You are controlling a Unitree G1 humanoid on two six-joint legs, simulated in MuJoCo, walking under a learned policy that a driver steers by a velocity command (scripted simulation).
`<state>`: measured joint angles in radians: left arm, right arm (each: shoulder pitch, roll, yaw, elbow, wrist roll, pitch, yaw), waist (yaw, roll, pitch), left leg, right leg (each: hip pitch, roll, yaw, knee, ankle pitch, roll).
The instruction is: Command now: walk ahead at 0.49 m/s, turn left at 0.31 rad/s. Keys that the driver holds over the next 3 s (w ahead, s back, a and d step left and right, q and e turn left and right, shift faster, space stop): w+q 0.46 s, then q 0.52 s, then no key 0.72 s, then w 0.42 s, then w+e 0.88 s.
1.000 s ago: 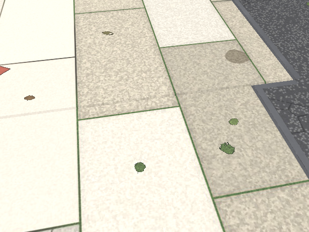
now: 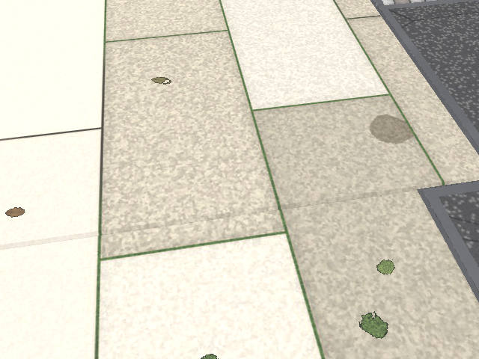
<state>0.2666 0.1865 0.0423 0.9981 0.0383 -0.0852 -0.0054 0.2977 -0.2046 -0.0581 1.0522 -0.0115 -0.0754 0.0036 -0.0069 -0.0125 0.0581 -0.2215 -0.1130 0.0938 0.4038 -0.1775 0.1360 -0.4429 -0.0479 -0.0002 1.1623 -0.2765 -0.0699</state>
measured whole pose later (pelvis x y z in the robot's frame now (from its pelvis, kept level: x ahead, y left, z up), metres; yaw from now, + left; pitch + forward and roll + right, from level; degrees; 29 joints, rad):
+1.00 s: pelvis +0.42 +0.03 -0.01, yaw +34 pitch +1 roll -1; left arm 0.19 0.24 0.05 0.78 0.03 0.02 0.02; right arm 0.17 -0.25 -0.07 0.73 -0.01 0.02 0.00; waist 0.00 -0.02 0.09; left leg -0.39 -0.10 0.01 0.51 -0.13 0.11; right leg -0.48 -0.04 -0.02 1.17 -0.47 0.03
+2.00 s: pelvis +0.48 +0.06 +0.00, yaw +39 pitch -1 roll +0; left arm 0.35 0.25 0.06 0.97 0.02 -0.01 -0.01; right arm 0.31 -0.22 -0.04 0.99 -0.03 -0.06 0.00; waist -0.01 -0.04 0.00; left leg -0.20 -0.04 0.04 0.49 -0.27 0.07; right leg -0.17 0.01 0.00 0.63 -0.43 -0.07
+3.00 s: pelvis +0.95 +0.34 -0.02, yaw +12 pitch +2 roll +0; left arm 0.49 0.27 0.07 0.93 0.01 -0.05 0.01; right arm -0.04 -0.24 0.00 0.71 -0.03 -0.08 0.01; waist 0.11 0.01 0.04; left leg -0.48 -0.02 -0.01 0.51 -0.07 0.03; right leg 0.01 0.15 0.24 0.52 -0.47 -0.11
